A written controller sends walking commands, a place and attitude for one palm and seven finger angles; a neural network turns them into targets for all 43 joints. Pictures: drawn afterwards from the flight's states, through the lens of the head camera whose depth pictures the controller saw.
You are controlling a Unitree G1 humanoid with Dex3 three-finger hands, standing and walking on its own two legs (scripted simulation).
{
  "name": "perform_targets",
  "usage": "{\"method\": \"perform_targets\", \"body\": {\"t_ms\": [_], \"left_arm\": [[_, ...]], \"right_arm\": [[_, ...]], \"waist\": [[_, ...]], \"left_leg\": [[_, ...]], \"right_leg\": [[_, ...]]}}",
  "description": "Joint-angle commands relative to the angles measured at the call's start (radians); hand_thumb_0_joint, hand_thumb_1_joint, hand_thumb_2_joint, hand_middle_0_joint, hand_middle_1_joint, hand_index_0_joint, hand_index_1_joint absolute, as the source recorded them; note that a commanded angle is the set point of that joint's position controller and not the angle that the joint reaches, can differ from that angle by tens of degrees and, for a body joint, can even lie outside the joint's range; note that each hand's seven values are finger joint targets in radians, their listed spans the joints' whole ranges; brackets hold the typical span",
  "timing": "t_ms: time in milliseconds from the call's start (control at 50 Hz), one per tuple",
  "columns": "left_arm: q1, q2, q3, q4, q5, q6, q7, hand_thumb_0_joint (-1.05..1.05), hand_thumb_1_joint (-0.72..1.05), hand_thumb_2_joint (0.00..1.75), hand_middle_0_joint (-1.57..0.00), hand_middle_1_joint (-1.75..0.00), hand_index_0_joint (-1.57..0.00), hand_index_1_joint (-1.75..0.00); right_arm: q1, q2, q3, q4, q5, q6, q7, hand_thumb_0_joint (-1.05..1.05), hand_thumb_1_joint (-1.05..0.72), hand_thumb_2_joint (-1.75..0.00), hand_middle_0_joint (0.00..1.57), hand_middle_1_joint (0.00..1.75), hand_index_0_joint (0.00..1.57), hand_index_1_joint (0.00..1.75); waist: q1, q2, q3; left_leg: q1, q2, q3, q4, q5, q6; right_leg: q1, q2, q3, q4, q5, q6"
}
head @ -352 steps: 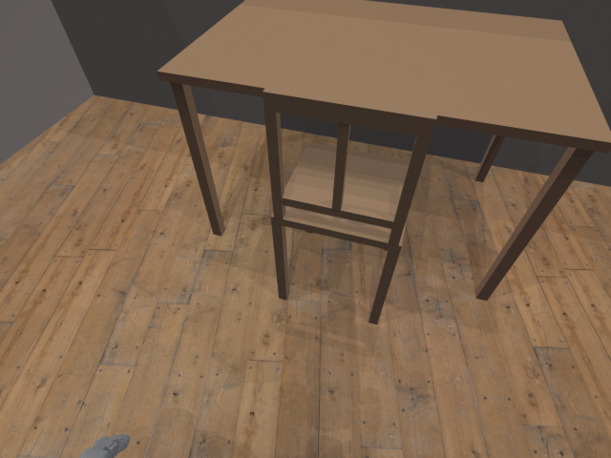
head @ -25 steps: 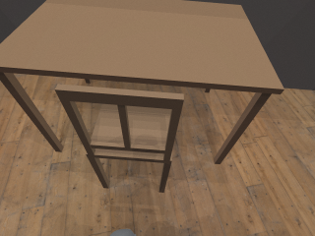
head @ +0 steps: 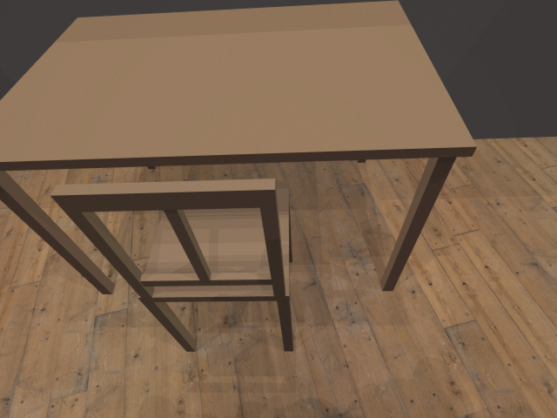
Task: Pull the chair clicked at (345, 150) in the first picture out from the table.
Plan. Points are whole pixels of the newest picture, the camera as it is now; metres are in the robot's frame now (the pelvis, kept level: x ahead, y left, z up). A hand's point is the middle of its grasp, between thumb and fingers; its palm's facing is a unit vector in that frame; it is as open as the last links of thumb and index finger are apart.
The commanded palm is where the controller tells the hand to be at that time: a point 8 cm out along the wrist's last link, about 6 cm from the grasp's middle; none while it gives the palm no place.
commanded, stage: come to a stop and stand still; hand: left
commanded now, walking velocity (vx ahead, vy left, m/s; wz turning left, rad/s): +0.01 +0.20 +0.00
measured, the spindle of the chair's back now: (190, 246) +0.43 +0.21 -0.09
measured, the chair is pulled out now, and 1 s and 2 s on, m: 0.00 0.00 0.00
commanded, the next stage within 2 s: look again from close up in 0.64 s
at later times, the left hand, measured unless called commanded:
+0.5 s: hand out of the picture -0.03 +0.20 -0.17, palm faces +0.08 -0.98 -0.20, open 7.3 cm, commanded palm none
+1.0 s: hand out of the picture -0.04 +0.20 -0.17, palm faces +0.02 -0.98 -0.20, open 7.3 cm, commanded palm none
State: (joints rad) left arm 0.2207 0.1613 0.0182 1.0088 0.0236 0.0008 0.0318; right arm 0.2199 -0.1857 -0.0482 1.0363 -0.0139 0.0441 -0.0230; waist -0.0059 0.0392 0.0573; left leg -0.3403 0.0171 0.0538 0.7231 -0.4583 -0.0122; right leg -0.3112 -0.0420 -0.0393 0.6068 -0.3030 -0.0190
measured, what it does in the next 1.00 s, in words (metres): steps on the spot: left foot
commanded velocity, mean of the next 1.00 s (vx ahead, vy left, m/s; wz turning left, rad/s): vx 0.01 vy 0.03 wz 0.00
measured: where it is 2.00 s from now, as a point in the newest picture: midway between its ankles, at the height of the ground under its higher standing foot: outside the picture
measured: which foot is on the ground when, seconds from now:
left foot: up 0.00-0.26, down 0.28-1.00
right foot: down 0.00-1.00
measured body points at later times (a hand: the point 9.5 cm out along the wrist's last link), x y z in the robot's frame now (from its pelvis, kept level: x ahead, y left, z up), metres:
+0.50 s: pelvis -0.04 +0.02 +0.00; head -0.03 +0.02 +0.45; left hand -0.04 +0.25 -0.15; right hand +0.01 -0.21 -0.15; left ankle -0.04 +0.12 -0.73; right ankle -0.03 -0.10 -0.73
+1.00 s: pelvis -0.05 +0.03 +0.00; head -0.06 +0.03 +0.45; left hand -0.04 +0.25 -0.15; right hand -0.04 -0.19 -0.16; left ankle -0.04 +0.12 -0.73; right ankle -0.03 -0.10 -0.73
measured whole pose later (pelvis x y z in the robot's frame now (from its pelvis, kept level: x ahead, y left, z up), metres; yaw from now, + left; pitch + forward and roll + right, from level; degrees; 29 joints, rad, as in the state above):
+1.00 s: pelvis -0.05 +0.03 +0.00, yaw +1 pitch -2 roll +0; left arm 0.31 0.15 -0.02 1.09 0.01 -0.02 0.05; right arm 0.31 -0.15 0.00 1.07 -0.01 0.00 -0.02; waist -0.02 0.01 -0.01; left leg -0.21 -0.01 0.06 0.51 -0.27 0.04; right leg -0.22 -0.03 -0.02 0.51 -0.25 0.01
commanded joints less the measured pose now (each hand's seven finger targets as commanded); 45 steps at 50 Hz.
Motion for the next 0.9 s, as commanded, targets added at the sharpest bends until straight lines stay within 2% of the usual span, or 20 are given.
{"method": "perform_targets", "body": {"t_ms": [0,120,160,200,220,240,260,280,320,380,420,480,540,700,720,740,760,780,800,880], "left_arm": [[0.074,0.173,0.041,-0.051,0.004,-0.019,0.009,0.00,0.90,0.90,-0.20,-0.30,-0.20,-0.30],[0.114,0.208,0.061,-0.051,0.007,-0.010,0.016,0.00,0.90,0.90,-0.20,-0.30,-0.20,-0.30],[0.092,0.215,0.063,-0.056,0.006,-0.005,0.015,0.00,0.90,0.90,-0.20,-0.30,-0.20,-0.30],[0.044,0.208,0.064,-0.062,0.000,0.004,0.012,0.00,0.90,0.90,-0.20,-0.30,-0.20,-0.30],[0.032,0.185,0.059,-0.064,-0.004,0.008,0.010,0.00,0.90,0.90,-0.20,-0.30,-0.20,-0.30],[0.029,0.151,0.050,-0.069,-0.004,0.013,0.008,0.00,0.90,0.90,-0.20,-0.30,-0.20,-0.30],[0.032,0.107,0.043,-0.077,-0.008,0.021,0.004,0.00,0.90,0.90,-0.20,-0.30,-0.20,-0.30],[0.030,0.083,0.038,-0.079,-0.007,0.023,0.002,0.00,0.90,0.90,-0.20,-0.30,-0.20,-0.30],[0.038,0.079,0.032,-0.047,0.005,0.030,0.001,0.00,0.90,0.90,-0.20,-0.30,-0.20,-0.30],[0.097,0.056,0.023,-0.007,0.005,0.025,-0.007,0.00,0.90,0.90,-0.20,-0.30,-0.20,-0.30],[0.138,0.054,0.016,0.014,0.002,0.014,-0.007,0.00,0.90,0.90,-0.20,-0.30,-0.20,-0.30],[0.133,0.089,0.007,0.027,-0.004,-0.008,-0.005,0.00,0.90,0.90,-0.20,-0.30,-0.20,-0.30],[0.105,0.084,0.004,0.037,-0.009,-0.017,-0.004,0.00,0.90,0.90,-0.20,-0.30,-0.20,-0.30],[0.149,0.066,-0.004,0.079,-0.012,-0.021,-0.001,0.00,0.90,0.90,-0.20,-0.30,-0.20,-0.30],[0.215,0.093,-0.015,0.114,0.004,-0.039,0.039,0.00,0.90,0.90,-0.20,-0.30,-0.20,-0.30],[0.191,0.126,-0.015,0.096,0.000,-0.052,0.033,0.00,0.90,0.90,-0.20,-0.30,-0.20,-0.30],[0.168,0.125,-0.011,0.069,-0.006,-0.055,0.028,0.00,0.90,0.90,-0.20,-0.30,-0.20,-0.30],[0.160,0.109,-0.013,0.065,-0.010,-0.056,0.027,0.00,0.90,0.90,-0.20,-0.30,-0.20,-0.30],[0.148,0.104,-0.017,0.061,-0.012,-0.053,0.024,0.00,0.90,0.90,-0.20,-0.30,-0.20,-0.30],[0.130,0.085,-0.019,0.045,-0.010,-0.034,0.017,0.00,0.90,0.90,-0.20,-0.30,-0.20,-0.30]], "right_arm": [[0.040,-0.042,-0.001,-0.049,0.003,-0.016,0.007,0.00,-0.90,-0.90,0.20,0.30,0.20,0.30],[0.002,-0.033,0.005,-0.075,0.008,-0.018,0.009,0.00,-0.90,-0.90,0.20,0.30,0.20,0.30],[0.031,-0.027,0.006,-0.069,0.008,-0.018,0.009,0.00,-0.90,-0.90,0.20,0.30,0.20,0.30],[0.099,-0.022,0.010,-0.044,0.007,-0.024,0.008,0.00,-0.90,-0.90,0.20,0.30,0.20,0.30],[0.131,-0.027,0.013,-0.029,0.007,-0.032,0.006,0.00,-0.90,-0.90,0.20,0.30,0.20,0.30],[0.138,-0.048,0.009,-0.024,0.005,-0.037,0.003,0.00,-0.90,-0.90,0.20,0.30,0.20,0.30],[0.120,-0.093,0.004,-0.037,-0.005,-0.040,0.001,0.00,-0.90,-0.90,0.20,0.30,0.20,0.30],[0.084,-0.121,0.005,-0.055,-0.011,-0.036,-0.001,0.00,-0.90,-0.90,0.20,0.30,0.20,0.30],[-0.004,-0.086,0.017,-0.066,-0.009,-0.042,-0.001,0.00,-0.90,-0.90,0.20,0.30,0.20,0.30],[-0.010,-0.087,0.022,-0.060,-0.008,-0.044,-0.007,0.00,-0.90,-0.90,0.20,0.30,0.20,0.30],[0.004,-0.086,0.021,-0.054,-0.004,-0.045,-0.007,0.00,-0.90,-0.90,0.20,0.30,0.20,0.30],[0.058,-0.051,0.029,-0.034,0.004,-0.055,-0.005,0.00,-0.90,-0.90,0.20,0.30,0.20,0.30],[0.085,-0.054,0.028,-0.006,0.005,-0.051,-0.006,0.00,-0.90,-0.90,0.20,0.30,0.20,0.30],[0.099,-0.045,0.045,0.043,0.004,-0.066,-0.006,0.00,-0.90,-0.90,0.20,0.30,0.20,0.30],[0.000,-0.096,0.036,-0.022,0.013,-0.075,0.007,0.00,-0.90,-0.90,0.20,0.30,0.20,0.30],[0.007,-0.071,0.044,-0.041,0.012,-0.074,0.010,0.00,-0.90,-0.90,0.20,0.30,0.20,0.30],[0.109,-0.037,0.040,-0.026,0.003,-0.081,0.004,0.00,-0.90,-0.90,0.20,0.30,0.20,0.30],[0.131,-0.041,0.040,-0.014,0.001,-0.084,0.001,0.00,-0.90,-0.90,0.20,0.30,0.20,0.30],[0.123,-0.048,0.040,-0.009,0.005,-0.080,0.001,0.00,-0.90,-0.90,0.20,0.30,0.20,0.30],[0.117,-0.053,0.039,-0.017,0.003,-0.070,0.002,0.00,-0.90,-0.90,0.20,0.30,0.20,0.30]], "waist": [[0.030,-0.259,-0.083],[0.064,-0.209,-0.108],[0.048,-0.202,-0.109],[0.011,-0.195,-0.100],[-0.002,-0.170,-0.100],[-0.003,-0.092,-0.090],[0.006,0.067,-0.052],[0.018,0.152,-0.003],[0.039,0.165,0.048],[0.052,0.090,0.055],[0.057,0.027,0.035],[0.020,-0.043,0.011],[0.002,-0.164,-0.019],[0.017,-0.029,-0.007],[0.051,-0.049,0.035],[0.010,-0.046,-0.002],[-0.022,-0.017,-0.096],[-0.015,-0.021,-0.143],[-0.017,-0.027,-0.139],[-0.010,-0.065,0.031]], "left_leg": [[-0.091,-0.008,-0.037,0.174,-0.030,-0.012],[-0.060,-0.027,-0.016,0.013,-0.014,-0.026],[0.016,-0.034,-0.006,-0.089,0.045,-0.021],[0.185,-0.043,0.016,-0.270,0.191,-0.010],[0.258,-0.028,0.009,-0.344,0.233,0.000],[0.297,0.022,-0.027,-0.379,0.243,0.016],[0.238,0.137,-0.169,-0.428,0.250,0.065],[0.099,0.226,-0.236,-0.482,0.236,0.120],[-0.053,0.211,-0.231,-0.552,0.125,0.150],[-0.048,0.175,-0.184,-0.503,0.154,0.137],[-0.006,0.133,-0.163,-0.448,0.138,0.111],[0.088,0.058,-0.117,-0.384,0.206,0.060],[0.175,0.061,-0.088,-0.361,0.263,0.046],[0.151,0.075,-0.104,-0.426,0.245,0.042],[0.077,0.098,-0.053,-0.236,0.281,0.015],[0.119,0.051,-0.054,-0.247,0.256,-0.003],[0.149,0.044,-0.066,-0.283,0.239,0.014],[0.154,0.059,-0.081,-0.264,0.311,0.024],[0.154,0.067,-0.086,-0.270,0.325,0.027],[0.056,0.069,-0.108,-0.330,0.229,0.039]], "right_leg": [[0.148,-0.264,0.241,-0.226,0.603,-0.165],[0.219,-0.282,0.262,-0.210,0.609,-0.191],[0.166,-0.270,0.255,-0.215,0.493,-0.174],[0.043,-0.217,0.209,-0.208,0.282,-0.118],[-0.005,-0.169,0.180,-0.187,0.167,-0.086],[-0.055,-0.112,0.141,-0.145,0.049,-0.055],[-0.099,-0.036,0.079,-0.076,-0.051,-0.016],[-0.047,-0.002,0.004,-0.016,-0.104,0.010],[0.053,-0.016,0.011,0.083,-0.096,0.009],[0.075,-0.013,0.019,0.045,-0.019,0.010],[0.101,-0.019,0.046,-0.103,0.056,0.011],[0.077,-0.084,0.140,-0.236,0.121,-0.016],[0.041,-0.080,0.133,-0.258,0.102,-0.018],[0.078,-0.060,0.109,-0.257,0.100,-0.011],[0.072,-0.093,0.111,-0.251,0.213,-0.001],[0.069,-0.134,0.171,-0.247,0.340,-0.029],[0.126,-0.131,0.166,-0.199,0.313,-0.041],[0.147,-0.108,0.141,-0.181,0.293,-0.040],[0.142,-0.095,0.131,-0.185,0.242,-0.036],[0.057,-0.065,0.106,-0.213,0.046,-0.024]]}}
